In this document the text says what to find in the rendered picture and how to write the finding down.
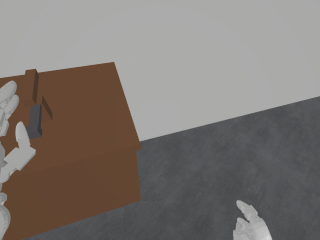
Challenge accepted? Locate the robot left hand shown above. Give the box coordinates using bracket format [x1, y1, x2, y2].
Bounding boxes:
[0, 80, 36, 191]

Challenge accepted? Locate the robot right hand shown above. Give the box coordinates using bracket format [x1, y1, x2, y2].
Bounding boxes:
[233, 200, 272, 240]

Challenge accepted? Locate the tap lever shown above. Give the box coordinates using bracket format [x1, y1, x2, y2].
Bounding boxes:
[26, 104, 43, 139]

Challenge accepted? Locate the robot left forearm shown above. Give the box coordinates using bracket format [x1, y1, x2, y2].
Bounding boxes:
[0, 192, 11, 240]

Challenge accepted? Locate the counter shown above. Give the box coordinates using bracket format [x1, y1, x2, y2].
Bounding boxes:
[0, 62, 141, 240]

